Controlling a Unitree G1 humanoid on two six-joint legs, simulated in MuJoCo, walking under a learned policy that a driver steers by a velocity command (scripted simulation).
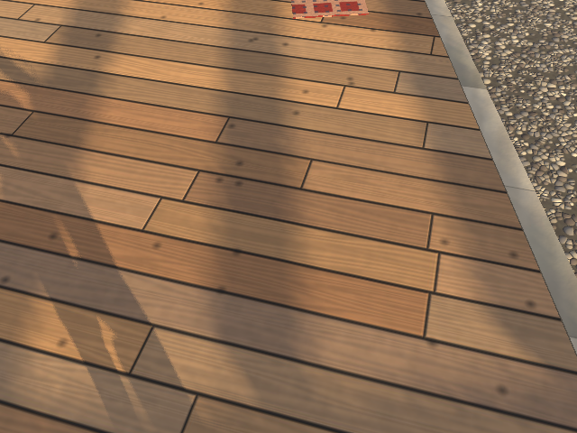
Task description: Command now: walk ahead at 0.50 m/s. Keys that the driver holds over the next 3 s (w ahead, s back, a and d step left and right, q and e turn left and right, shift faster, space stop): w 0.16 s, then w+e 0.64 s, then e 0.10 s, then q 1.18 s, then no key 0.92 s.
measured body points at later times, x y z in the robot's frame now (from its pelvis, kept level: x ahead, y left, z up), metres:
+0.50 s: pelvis +0.27 +0.05 +0.00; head +0.29 +0.06 +0.45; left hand +0.36 +0.30 -0.15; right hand +0.25 -0.20 -0.14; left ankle +0.26 +0.12 -0.75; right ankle +0.31 -0.10 -0.66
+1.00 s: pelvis +0.50 -0.04 -0.01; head +0.54 -0.07 +0.44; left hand +0.67 +0.18 -0.14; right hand +0.50 -0.32 -0.14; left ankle +0.57 +0.10 -0.66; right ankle +0.51 -0.08 -0.75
